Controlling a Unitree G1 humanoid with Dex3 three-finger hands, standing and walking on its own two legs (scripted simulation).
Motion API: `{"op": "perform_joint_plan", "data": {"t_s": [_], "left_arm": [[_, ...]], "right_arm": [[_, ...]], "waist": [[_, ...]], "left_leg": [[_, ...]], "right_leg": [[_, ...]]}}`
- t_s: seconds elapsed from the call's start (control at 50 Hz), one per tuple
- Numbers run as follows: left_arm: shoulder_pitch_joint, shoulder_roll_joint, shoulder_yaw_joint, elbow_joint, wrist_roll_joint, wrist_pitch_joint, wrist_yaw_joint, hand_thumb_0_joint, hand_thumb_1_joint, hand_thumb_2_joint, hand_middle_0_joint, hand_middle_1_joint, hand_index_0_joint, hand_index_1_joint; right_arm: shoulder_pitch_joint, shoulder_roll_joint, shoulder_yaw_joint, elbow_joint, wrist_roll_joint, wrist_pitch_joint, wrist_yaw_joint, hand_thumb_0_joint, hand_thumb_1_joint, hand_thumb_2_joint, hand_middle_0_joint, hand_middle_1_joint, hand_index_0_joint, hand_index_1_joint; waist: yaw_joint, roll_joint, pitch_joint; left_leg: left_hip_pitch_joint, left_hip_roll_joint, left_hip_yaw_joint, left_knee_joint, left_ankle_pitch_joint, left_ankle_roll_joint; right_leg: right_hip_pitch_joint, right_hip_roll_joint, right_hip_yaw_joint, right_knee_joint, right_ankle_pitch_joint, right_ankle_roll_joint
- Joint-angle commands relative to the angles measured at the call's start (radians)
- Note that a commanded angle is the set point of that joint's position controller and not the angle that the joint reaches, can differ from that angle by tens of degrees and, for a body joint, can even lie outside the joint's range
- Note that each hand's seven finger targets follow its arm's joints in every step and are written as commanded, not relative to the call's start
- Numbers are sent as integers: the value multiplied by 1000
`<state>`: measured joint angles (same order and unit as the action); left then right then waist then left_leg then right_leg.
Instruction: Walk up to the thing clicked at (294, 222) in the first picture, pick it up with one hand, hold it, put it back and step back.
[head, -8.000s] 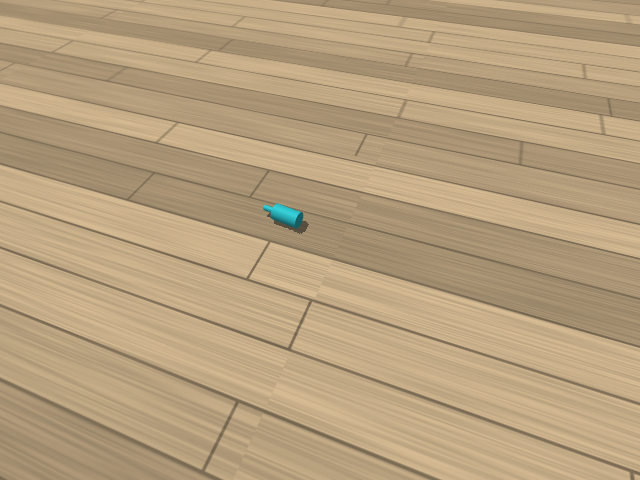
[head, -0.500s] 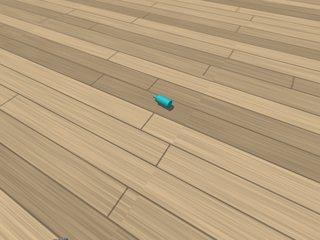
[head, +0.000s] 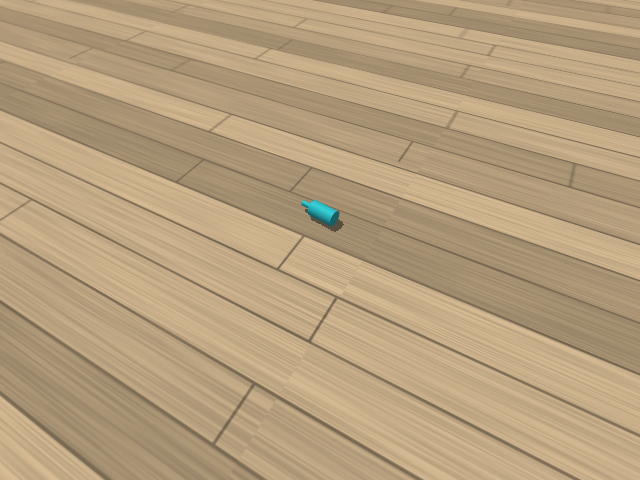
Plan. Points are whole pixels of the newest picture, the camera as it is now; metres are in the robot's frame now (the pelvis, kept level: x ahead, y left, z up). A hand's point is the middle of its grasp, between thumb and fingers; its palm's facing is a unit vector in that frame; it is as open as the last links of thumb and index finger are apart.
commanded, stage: stand
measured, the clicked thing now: (318, 210) +1.31 +0.05 -0.75
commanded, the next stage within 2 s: none
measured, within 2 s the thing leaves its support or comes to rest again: neither
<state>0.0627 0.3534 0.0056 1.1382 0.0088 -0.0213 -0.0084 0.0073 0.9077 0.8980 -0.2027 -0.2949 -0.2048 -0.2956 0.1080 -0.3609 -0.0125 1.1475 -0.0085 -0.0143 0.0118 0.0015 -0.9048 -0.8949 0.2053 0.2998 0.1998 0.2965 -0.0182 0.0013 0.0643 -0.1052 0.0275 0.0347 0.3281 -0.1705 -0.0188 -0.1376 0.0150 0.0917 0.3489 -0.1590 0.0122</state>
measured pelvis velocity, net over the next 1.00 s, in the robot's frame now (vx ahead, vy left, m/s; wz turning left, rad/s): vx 0.02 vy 0.01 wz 0.03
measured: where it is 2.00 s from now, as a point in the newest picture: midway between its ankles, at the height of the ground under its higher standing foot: outside the picture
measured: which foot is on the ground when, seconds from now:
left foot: down 0.00-1.00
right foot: down 0.00-1.00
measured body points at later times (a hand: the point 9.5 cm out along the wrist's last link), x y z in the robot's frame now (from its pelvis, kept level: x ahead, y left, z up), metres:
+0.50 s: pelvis +0.01 +0.01 +0.00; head +0.02 +0.00 +0.45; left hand +0.06 +0.31 -0.13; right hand +0.09 -0.29 -0.14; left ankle +0.01 +0.13 -0.75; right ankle +0.02 -0.13 -0.75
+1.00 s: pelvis +0.02 +0.01 +0.00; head +0.03 +0.01 +0.45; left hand +0.09 +0.32 -0.13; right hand +0.11 -0.29 -0.13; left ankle +0.01 +0.13 -0.75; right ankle +0.02 -0.13 -0.75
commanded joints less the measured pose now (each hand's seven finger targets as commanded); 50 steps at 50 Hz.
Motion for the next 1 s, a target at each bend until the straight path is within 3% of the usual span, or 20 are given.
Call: {"op": "perform_joint_plan", "data": {"t_s": [0.0, 0.06, 0.18, 0.24, 0.32, 0.34, 0.42, 0.56, 0.64, 0.8, 0.88, 0.94, 0.98], "left_arm": [[-38, 216, 37, -49, -2, -15, 13, 0, 900, 900, -200, -300, -200, -300], [-30, 213, 36, -44, -1, -15, 11, 0, 900, 900, -200, -300, -200, -300], [-8, 213, 34, -45, -2, -21, 14, 0, 900, 900, -200, -300, -200, -300], [3, 215, 31, -43, -4, -19, 14, 0, 900, 900, -200, -300, -200, -300], [14, 210, 30, -45, 1, -21, 16, 0, 900, 900, -200, -300, -200, -300], [21, 213, 29, -41, 0, -19, 16, 0, 900, 900, -200, -300, -200, -300], [26, 209, 31, -45, -1, -16, 15, 0, 900, 900, -200, -300, -200, -300], [25, 211, 30, -50, -4, -18, 17, 0, 900, 900, -200, -300, -200, -300], [22, 211, 30, -51, -2, -15, 18, 0, 900, 900, -200, -300, -200, -300], [9, 213, 35, -60, -1, -15, 20, 0, 900, 900, -200, -300, -200, -300], [13, 212, 37, -58, -4, -9, 19, 0, 900, 900, -200, -300, -200, -300], [10, 208, 36, -61, -1, -11, 20, 0, 900, 900, -200, -300, -200, -300], [5, 210, 35, -60, -2, -11, 20, 0, 900, 900, -200, -300, -200, -300]], "right_arm": [[-61, -210, -39, -60, -2, -23, -13, 0, -900, -900, 200, 300, 200, 300], [-59, -213, -40, -57, -3, -21, -11, 0, -900, -900, 200, 300, 200, 300], [-57, -209, -42, -54, -2, -21, -10, 0, -900, -900, 200, 300, 200, 300], [-53, -205, -40, -53, -1, -19, -9, 0, -900, -900, 200, 300, 200, 300], [-61, -206, -40, -58, 0, -16, -9, 0, -900, -900, 200, 300, 200, 300], [-56, -203, -39, -54, 2, -15, -8, 0, -900, -900, 200, 300, 200, 300], [-54, -209, -37, -58, -1, -16, -9, 0, -900, -900, 200, 300, 200, 300], [-57, -208, -34, -62, 2, -19, -11, 0, -900, -900, 200, 300, 200, 300], [-58, -208, -35, -61, 4, -14, -12, 0, -900, -900, 200, 300, 200, 300], [-45, -206, -34, -68, 1, -15, -14, 0, -900, -900, 200, 300, 200, 300], [-53, -207, -33, -72, 2, -18, -16, 0, -900, -900, 200, 300, 200, 300], [-59, -212, -36, -75, 4, -17, -17, 0, -900, -900, 200, 300, 200, 300], [-56, -208, -35, -75, 5, -16, -17, 0, -900, -900, 200, 300, 200, 300]], "waist": [[6, 3, -76], [4, 13, -65], [6, -14, -92], [6, -9, -68], [7, -11, -88], [6, -16, -75], [10, 8, -73], [10, 0, -106], [12, -12, -96], [9, -10, -108], [15, 6, -105], [15, 1, -121], [11, -3, -102]], "left_leg": [[-9, 112, -113, -84, -51, 33], [-22, 115, -123, -98, -88, 38], [24, 110, -113, -64, 2, 42], [15, 107, -118, -74, -38, 38], [13, 108, -118, -60, -9, 46], [19, 103, -120, -65, -29, 42], [-5, 107, -125, -79, -45, 45], [26, 106, -117, -44, 105, 44], [19, 104, -120, -53, 72, 42], [16, 104, -113, -42, 142, 43], [16, 107, -121, -57, 132, 39], [46, 108, -116, -39, 184, 42], [35, 104, -116, -45, 150, 40]], "right_leg": [[-13, -109, 77, -71, 33, -28], [-18, -110, 73, -71, 20, -30], [-22, -119, 74, -77, 86, -30], [-47, -115, 74, -86, 20, -29], [-23, -122, 67, -80, 75, -27], [-50, -117, 66, -86, 33, -25], [-27, -116, 61, -75, 38, -28], [9, -128, 53, -60, 148, -29], [10, -123, 47, -66, 111, -27], [38, -133, 42, -65, 187, -24], [43, -128, 36, -56, 147, -26], [46, -132, 36, -55, 198, -25], [33, -129, 34, -62, 166, -25]]}}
